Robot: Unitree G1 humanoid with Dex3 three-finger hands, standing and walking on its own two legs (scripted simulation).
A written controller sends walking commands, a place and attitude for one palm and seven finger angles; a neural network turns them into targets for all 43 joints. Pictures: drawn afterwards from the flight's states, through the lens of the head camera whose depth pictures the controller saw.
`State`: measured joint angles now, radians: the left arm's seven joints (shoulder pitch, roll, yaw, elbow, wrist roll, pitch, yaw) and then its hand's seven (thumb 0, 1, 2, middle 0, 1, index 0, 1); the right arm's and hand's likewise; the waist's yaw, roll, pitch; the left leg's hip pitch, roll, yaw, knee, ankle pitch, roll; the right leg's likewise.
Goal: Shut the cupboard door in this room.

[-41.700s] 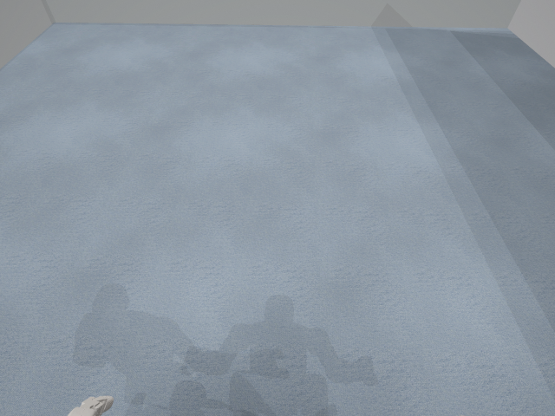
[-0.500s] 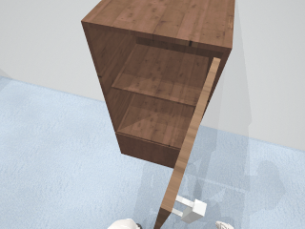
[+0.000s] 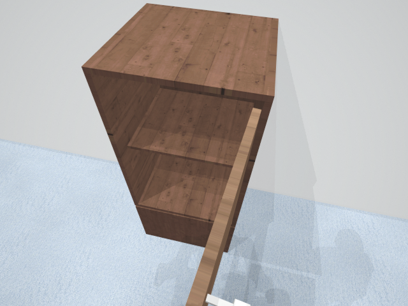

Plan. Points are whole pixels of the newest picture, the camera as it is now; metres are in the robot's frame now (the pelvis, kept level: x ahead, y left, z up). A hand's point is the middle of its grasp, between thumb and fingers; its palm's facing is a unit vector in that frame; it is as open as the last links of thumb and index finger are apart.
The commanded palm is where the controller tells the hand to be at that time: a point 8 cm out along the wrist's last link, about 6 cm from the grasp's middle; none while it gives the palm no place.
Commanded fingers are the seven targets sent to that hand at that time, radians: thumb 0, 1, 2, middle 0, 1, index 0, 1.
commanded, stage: stand and wait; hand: left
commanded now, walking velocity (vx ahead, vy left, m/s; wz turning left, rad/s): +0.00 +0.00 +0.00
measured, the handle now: out of the picture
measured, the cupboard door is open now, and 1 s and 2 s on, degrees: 83 83 81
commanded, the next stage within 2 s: turn or walk to find it in 0.92 s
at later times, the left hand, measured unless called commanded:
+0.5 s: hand out of the picture +0.00 +0.19 -0.17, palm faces +0.02 -0.98 -0.21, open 7.3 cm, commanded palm none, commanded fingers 0.00 0.90 0.90 -0.20 -0.30 -0.20 -0.30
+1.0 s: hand out of the picture +0.04 +0.21 -0.17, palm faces +0.01 -0.97 -0.26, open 7.3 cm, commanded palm none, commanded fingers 0.00 0.90 0.90 -0.20 -0.30 -0.20 -0.30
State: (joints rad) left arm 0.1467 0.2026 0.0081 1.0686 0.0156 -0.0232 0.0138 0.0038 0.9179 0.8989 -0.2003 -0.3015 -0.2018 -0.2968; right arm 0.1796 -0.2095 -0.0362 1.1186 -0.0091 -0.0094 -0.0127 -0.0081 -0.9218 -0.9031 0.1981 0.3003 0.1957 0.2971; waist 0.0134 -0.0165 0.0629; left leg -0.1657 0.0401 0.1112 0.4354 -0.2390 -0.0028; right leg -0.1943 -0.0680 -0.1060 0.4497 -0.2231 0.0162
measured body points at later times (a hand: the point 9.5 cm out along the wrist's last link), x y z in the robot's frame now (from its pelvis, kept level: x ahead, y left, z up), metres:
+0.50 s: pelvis +0.00 +0.00 +0.00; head +0.02 +0.00 +0.45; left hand +0.00 +0.24 -0.15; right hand +0.03 -0.23 -0.15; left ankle +0.00 +0.12 -0.74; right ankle +0.01 -0.13 -0.74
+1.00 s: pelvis +0.00 +0.00 +0.00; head +0.02 +0.00 +0.45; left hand +0.04 +0.26 -0.15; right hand +0.05 -0.26 -0.14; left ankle +0.00 +0.12 -0.74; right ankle +0.01 -0.13 -0.74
